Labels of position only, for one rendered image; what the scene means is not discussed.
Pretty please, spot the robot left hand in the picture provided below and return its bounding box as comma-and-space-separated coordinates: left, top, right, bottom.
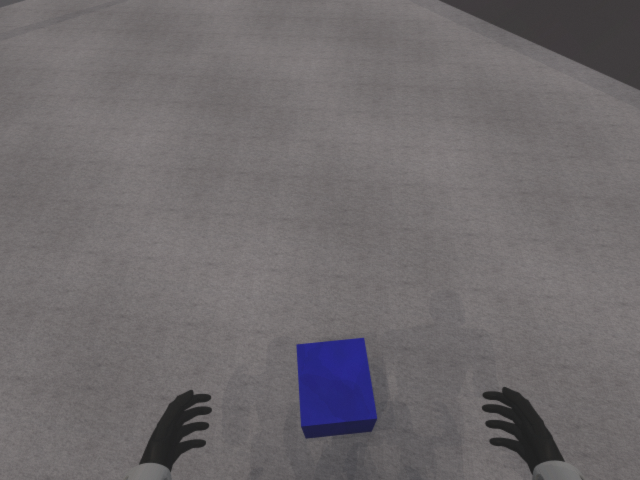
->
139, 390, 212, 472

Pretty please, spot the robot right hand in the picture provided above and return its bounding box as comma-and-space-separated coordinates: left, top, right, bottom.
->
482, 387, 565, 475

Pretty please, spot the right robot forearm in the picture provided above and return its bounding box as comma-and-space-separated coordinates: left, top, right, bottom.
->
532, 460, 586, 480

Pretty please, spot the carton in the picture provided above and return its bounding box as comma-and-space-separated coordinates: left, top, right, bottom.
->
296, 338, 377, 439

